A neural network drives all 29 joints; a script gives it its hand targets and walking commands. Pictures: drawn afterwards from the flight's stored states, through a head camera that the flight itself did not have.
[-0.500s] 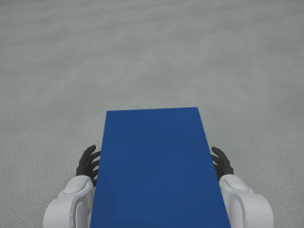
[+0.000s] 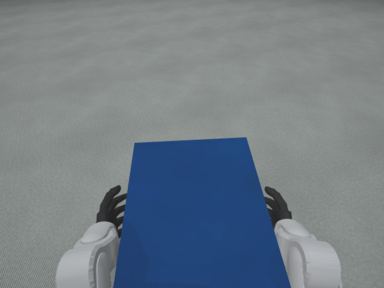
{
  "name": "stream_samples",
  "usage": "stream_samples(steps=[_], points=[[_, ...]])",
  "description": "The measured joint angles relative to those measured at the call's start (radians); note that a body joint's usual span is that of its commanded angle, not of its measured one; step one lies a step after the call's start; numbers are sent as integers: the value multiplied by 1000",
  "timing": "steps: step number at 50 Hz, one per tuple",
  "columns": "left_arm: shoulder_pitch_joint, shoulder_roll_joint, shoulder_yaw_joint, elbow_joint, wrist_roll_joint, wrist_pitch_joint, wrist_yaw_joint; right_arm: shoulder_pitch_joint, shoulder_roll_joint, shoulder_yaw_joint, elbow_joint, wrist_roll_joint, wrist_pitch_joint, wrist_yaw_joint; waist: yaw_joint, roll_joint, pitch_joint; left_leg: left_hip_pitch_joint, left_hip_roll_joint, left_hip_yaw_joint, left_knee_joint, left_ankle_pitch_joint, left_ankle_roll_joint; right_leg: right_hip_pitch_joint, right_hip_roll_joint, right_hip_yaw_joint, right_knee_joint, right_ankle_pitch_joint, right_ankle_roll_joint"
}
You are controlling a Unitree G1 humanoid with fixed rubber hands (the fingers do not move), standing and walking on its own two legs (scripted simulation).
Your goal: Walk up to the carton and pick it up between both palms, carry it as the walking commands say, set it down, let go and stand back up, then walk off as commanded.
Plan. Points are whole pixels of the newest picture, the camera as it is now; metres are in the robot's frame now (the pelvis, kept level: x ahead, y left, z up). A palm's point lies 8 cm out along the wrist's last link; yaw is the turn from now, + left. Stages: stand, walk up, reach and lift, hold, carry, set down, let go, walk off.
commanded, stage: carry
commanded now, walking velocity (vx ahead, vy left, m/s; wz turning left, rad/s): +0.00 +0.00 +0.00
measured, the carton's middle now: (195, 232) +0.25 +0.00 +0.03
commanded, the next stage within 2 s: none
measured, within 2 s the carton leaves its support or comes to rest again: neither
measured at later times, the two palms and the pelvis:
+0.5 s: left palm (51, 258) +0.20 +0.26 +0.06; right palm (219, 228) +0.25 -0.05 +0.04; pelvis -0.01 +0.06 -0.03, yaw +9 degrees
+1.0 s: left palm out of the picture +0.07 +0.39 +0.07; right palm (136, 251) +0.21 +0.11 +0.05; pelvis -0.07 +0.15 -0.02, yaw +25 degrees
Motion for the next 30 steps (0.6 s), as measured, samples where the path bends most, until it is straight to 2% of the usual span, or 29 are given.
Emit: stream_samples(steps=[5,9,12,17,20,23,26,28,30], points=[[-9,0,0,1,-2,-1,0,-6,0,-3,-4,-1,0,0,-2,-4,4,-7,-12,1,7,-6,11,-8,-12,2,13,-7,9],[-25,1,-6,-5,-1,-4,0,-10,-1,-11,-23,2,-2,0,-13,2,8,-53,-28,-17,73,-36,23,-47,-38,-13,83,-43,21],[-31,1,-10,-3,1,-7,-1,-10,-1,-16,-27,4,-7,1,-18,-7,16,-86,-45,-19,122,-58,31,-78,-69,-22,144,-75,35],[-12,1,-6,-23,1,-10,-2,-4,0,-4,-28,5,-14,1,-25,-36,34,-116,-110,-30,155,-65,80,-127,-145,-23,262,-149,85],[2,0,6,-44,-6,-18,-2,-3,0,13,-29,3,-26,2,-10,-21,57,-142,-127,-42,192,-77,99,-162,-136,16,426,-327,109],[14,-1,12,-62,-19,-30,-2,4,1,25,-46,-1,-35,2,7,-6,77,-168,-146,-55,217,-80,108,-140,-111,40,455,-371,115],[17,-2,5,-66,-27,-50,-3,12,1,23,-70,-2,-43,1,20,32,88,-212,-155,-78,274,-86,103,-81,-100,14,350,-273,93],[15,-2,-7,-53,-24,-58,-3,28,2,13,-74,0,-50,2,13,39,94,-255,-145,-53,373,-178,61,-76,-122,-15,349,-279,84],[23,-3,-13,-49,-23,-59,-4,42,3,11,-80,1,-50,1,2,21,102,-271,-119,-30,442,-218,30,-54,-155,-40,322,-277,93]])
